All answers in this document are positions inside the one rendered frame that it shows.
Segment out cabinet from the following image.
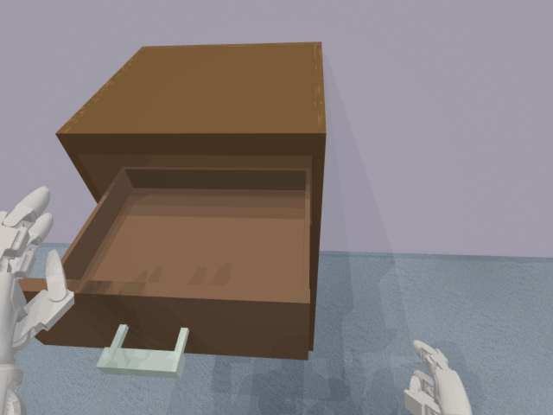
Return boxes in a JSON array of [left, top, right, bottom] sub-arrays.
[[55, 41, 327, 351]]

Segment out left robot hand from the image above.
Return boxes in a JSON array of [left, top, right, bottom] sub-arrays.
[[0, 186, 74, 365]]

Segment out left robot forearm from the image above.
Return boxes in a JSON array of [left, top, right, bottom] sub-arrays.
[[0, 364, 27, 415]]

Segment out handle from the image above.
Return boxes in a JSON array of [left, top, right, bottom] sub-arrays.
[[96, 324, 189, 379]]

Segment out drawer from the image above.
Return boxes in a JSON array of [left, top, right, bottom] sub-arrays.
[[18, 167, 310, 361]]

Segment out right robot hand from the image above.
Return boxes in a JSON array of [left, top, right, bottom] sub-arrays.
[[404, 340, 473, 415]]

